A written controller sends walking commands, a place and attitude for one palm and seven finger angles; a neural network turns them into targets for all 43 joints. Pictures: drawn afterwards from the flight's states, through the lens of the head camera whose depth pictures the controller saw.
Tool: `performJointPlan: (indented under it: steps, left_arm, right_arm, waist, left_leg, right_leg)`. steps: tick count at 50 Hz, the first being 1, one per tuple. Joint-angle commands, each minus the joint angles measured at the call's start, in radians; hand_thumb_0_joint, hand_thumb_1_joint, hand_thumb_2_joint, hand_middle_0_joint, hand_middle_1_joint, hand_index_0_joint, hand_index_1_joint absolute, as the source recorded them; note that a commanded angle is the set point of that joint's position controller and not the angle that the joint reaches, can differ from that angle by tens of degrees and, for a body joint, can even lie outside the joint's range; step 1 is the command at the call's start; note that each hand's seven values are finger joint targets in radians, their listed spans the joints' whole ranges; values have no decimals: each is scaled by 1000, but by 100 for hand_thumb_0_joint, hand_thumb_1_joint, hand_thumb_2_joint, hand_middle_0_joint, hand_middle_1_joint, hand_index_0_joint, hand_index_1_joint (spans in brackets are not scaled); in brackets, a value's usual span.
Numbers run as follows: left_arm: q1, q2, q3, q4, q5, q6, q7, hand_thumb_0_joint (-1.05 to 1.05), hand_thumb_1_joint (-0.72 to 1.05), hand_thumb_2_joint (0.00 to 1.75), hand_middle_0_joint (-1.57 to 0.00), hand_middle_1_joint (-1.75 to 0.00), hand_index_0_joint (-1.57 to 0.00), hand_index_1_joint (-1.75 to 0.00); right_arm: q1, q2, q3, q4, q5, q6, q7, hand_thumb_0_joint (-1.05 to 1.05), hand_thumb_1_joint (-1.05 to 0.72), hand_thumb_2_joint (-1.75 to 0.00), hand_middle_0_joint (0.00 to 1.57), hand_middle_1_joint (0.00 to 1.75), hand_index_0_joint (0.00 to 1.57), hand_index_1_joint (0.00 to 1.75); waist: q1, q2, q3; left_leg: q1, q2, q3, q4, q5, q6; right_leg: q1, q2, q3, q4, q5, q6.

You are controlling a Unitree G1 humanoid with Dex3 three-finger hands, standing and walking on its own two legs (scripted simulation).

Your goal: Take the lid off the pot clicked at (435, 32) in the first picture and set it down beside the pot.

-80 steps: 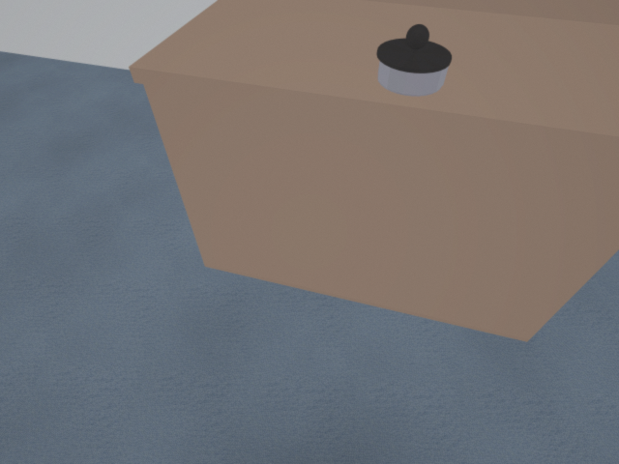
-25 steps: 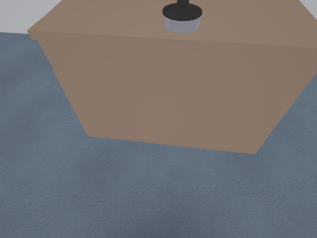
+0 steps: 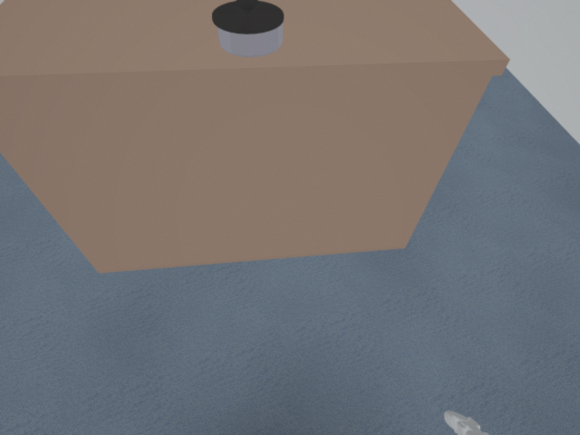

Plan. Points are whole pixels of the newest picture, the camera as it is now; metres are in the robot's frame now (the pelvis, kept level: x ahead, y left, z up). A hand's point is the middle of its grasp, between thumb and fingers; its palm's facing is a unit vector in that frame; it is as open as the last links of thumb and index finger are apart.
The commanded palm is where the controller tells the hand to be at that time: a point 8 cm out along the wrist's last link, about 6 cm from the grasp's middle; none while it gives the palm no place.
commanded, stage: walk to a spot facing it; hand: left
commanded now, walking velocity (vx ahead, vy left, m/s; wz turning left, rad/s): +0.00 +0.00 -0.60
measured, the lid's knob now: out of the picture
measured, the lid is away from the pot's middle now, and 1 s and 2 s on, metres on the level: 0.00 0.00 0.00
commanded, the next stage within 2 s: turn to face it in 0.54 s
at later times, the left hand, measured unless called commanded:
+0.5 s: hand (239, 382) +0.22 +0.11 -0.15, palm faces -0.33 -0.91 -0.23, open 7.3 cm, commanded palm none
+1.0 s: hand (245, 342) +0.29 +0.12 -0.18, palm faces -0.24 -0.96 -0.17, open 7.4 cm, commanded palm none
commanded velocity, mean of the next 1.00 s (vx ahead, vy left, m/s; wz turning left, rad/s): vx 0.15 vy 0.00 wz -0.05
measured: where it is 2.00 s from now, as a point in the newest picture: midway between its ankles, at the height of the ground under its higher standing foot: outside the picture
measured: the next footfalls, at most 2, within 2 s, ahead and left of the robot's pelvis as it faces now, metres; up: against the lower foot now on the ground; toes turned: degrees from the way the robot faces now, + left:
left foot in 0.02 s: +0.03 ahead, +0.14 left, +0.00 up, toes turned -3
right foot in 0.40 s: +0.07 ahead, -0.16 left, +0.00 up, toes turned -22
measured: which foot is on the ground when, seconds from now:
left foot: up 0.00-0.00, down 0.02-0.40, up 0.42-0.78, down 0.80-1.00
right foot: down 0.00-0.02, up 0.04-0.38, down 0.40-0.80, up 0.82-1.00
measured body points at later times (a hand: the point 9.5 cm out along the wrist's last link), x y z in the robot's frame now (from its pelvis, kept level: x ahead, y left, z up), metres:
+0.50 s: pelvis +0.04 -0.04 -0.01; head +0.07 -0.06 +0.44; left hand +0.23 +0.16 -0.13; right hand -0.08 -0.29 -0.16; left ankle +0.01 +0.11 -0.67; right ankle +0.03 -0.15 -0.74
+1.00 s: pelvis +0.19 -0.04 +0.00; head +0.21 -0.03 +0.45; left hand +0.30 +0.17 -0.16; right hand +0.16 -0.28 -0.14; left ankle +0.27 +0.01 -0.74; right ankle +0.12 -0.17 -0.67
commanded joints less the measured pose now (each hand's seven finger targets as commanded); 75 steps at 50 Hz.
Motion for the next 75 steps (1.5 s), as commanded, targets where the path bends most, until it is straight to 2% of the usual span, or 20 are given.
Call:
performJointPlan:
  steps: [1, 5, 15, 18, 19, 20, 21, 23, 26, 37, 38, 40, 41, 48, 56, 62, 63, 65, 69, 75]
  left_arm:
    - [-81, 111, 40, -141, 6, -25, -10, 0, 90, 90, -20, -30, -20, -30]
    - [-33, 120, 42, -79, 13, -11, -47, 0, 90, 90, -20, -30, -20, -30]
    - [-232, 66, 6, -149, 10, -29, -78, 0, 90, 90, -20, -30, -20, -30]
    - [-102, 80, 19, -109, 7, -48, -73, 0, 90, 90, -20, -30, -20, -30]
    - [48, 151, 33, -57, 10, -64, -62, 0, 90, 90, -20, -30, -20, -30]
    - [179, 305, 64, -26, 10, -81, -38, 0, 90, 90, -20, -30, -20, -30]
    - [244, 332, 73, -11, -15, -73, -19, 0, 90, 90, -20, -30, -20, -30]
    - [95, 250, 49, -33, -8, -75, -9, 0, 90, 90, -20, -30, -20, -30]
    - [-37, 165, 24, -53, 2, -91, -2, 0, 90, 90, -20, -30, -20, -30]
    - [1, 113, 8, 59, -1, -94, 16, 0, 90, 90, -20, -30, -20, -30]
    - [20, 82, 1, 69, -2, -86, 18, 0, 90, 90, -20, -30, -20, -30]
    - [119, 8, -14, 70, -9, -71, 13, 0, 90, 90, -20, -30, -20, -30]
    - [88, 23, -16, 59, 0, -70, 18, 0, 90, 90, -20, -30, -20, -30]
    - [18, 21, 0, 63, 3, -44, 15, 0, 90, 90, -20, -30, -20, -30]
    - [-92, 34, 13, -21, -1, -33, 22, 0, 90, 90, -20, -30, -20, -30]
    - [-20, 56, 20, -36, -9, -46, 31, 0, 90, 90, -20, -30, -20, -30]
    - [2, 86, 27, -37, -7, -52, 35, 0, 90, 90, -20, -30, -20, -30]
    - [9, 223, 48, -63, 11, -56, 38, 0, 90, 90, -20, -30, -20, -30]
    - [-103, 117, 21, -85, 2, -61, 35, 0, 90, 90, -20, -30, -20, -30]
    - [22, 157, 22, -40, 13, -62, 33, 0, 90, 90, -20, -30, -20, -30]
  right_arm:
    - [150, -257, -57, -77, -19, -30, -17, 0, -90, -90, 20, 30, 20, 30]
    - [41, -154, -16, -90, -29, -42, -10, 0, -90, -90, 20, 30, 20, 30]
    - [251, -199, -40, 6, -38, -62, 14, 0, -90, -90, 20, 30, 20, 30]
    - [214, -215, -41, 6, -38, -59, 17, 0, -90, -90, 20, 30, 20, 30]
    - [223, -188, -32, 2, -30, -57, 27, 0, -90, -90, 20, 30, 20, 30]
    - [214, -89, -6, -38, -19, -57, 41, 0, -90, -90, 20, 30, 20, 30]
    - [107, -136, -15, -82, -27, -62, 31, 0, -90, -90, 20, 30, 20, 30]
    - [56, -141, -20, -66, -27, -64, 34, 0, -90, -90, 20, 30, 20, 30]
    - [175, -93, -20, 5, -39, -44, 39, 0, -90, -90, 20, 30, 20, 30]
    - [232, -25, 0, 58, -23, -63, 36, 0, -90, -90, 20, 30, 20, 30]
    - [292, -51, -3, 84, -26, -67, 31, 0, -90, -90, 20, 30, 20, 30]
    - [382, -202, -28, 90, -35, -56, 18, 0, -90, -90, 20, 30, 20, 30]
    - [364, -180, -24, 88, -32, -45, 10, 0, -90, -90, 20, 30, 20, 30]
    - [177, -104, -19, 49, -23, -32, 8, 0, -90, -90, 20, 30, 20, 30]
    - [190, -143, -51, 36, -29, -5, 13, 0, -90, -90, 20, 30, 20, 30]
    - [118, -158, -67, -3, -24, 10, 18, 0, -90, -90, 20, 30, 20, 30]
    - [111, -137, -65, -11, -17, 10, 23, 0, -90, -90, 20, 30, 20, 30]
    - [116, -63, -57, -48, -17, 7, 27, 0, -90, -90, 20, 30, 20, 30]
    - [107, -84, -60, -8, -35, 34, 44, 0, -90, -90, 20, 30, 20, 30]
    - [-10, -58, -34, -39, -26, 38, 51, 0, -90, -90, 20, 30, 20, 30]
  waist:
    - [-95, 261, -52]
    - [-26, 190, -28]
    - [-116, 207, 60]
    - [-37, 124, -16]
    - [28, -12, -101]
    - [80, -346, -179]
    - [112, -279, -156]
    - [38, -140, -40]
    - [-67, -77, -18]
    - [-95, -70, -11]
    - [-110, 1, -25]
    - [-99, 349, -78]
    - [-107, 299, -69]
    - [-53, 122, -80]
    - [-88, 143, -61]
    - [-42, 128, -86]
    - [-27, 79, -86]
    - [-25, -223, -57]
    - [-82, -102, 13]
    - [-19, -138, 1]
  left_leg:
    - [240, 470, -433, -340, 31, 186]
    - [96, 274, -112, -298, 44, 155]
    - [139, 341, 40, -296, 15, 169]
    - [50, 313, 141, -73, 92, 113]
    - [-96, 245, 240, 192, 111, 53]
    - [-443, 101, 281, 549, -284, -11]
    - [-539, 107, 106, 675, -280, 8]
    - [-524, 160, 42, 707, -110, 8]
    - [-326, 155, 80, 548, 4, -18]
    - [-1, 55, 131, 24, 208, 14]
    - [105, 56, 89, -31, 254, 25]
    - [251, 369, -373, -219, 369, 195]
    - [179, 372, -475, -303, 203, 248]
    - [51, 211, -230, -283, 274, 220]
    - [59, 197, -352, -238, 266, 237]
    - [-67, 130, -371, -119, 310, 186]
    - [-155, 90, -344, -59, 232, 144]
    - [-370, -105, -23, 337, -217, 11]
    - [-316, 10, -15, 681, -77, -2]
    - [-256, 11, 60, 454, -109, -19]
  right_leg:
    - [-336, -22, -142, 414, -405, 59]
    - [-284, -117, -196, 702, -212, 75]
    - [-166, -180, -334, 262, -219, 42]
    - [148, -131, -374, 43, -147, 7]
    - [428, -163, -314, -40, -159, -35]
    - [654, -475, 176, -171, -268, -161]
    - [594, -556, 338, -227, -230, -229]
    - [373, -477, 239, -264, -378, -226]
    - [171, -379, -5, -255, -140, -188]
    - [179, -299, -179, -115, 77, -110]
    - [146, -263, -214, 9, 61, -83]
    - [-79, -91, -354, 421, -455, 8]
    - [-112, -95, -282, 550, -507, 7]
    - [-109, -183, -246, 541, -253, 51]
    - [-114, -158, -235, 375, -259, 71]
    - [160, -126, -241, 50, -129, 59]
    - [276, -173, -201, -82, -75, 48]
    - [329, -596, 173, -244, -26, -127]
    - [153, -446, -124, -177, 114, -138]
    - [253, -454, -211, -127, 335, -142]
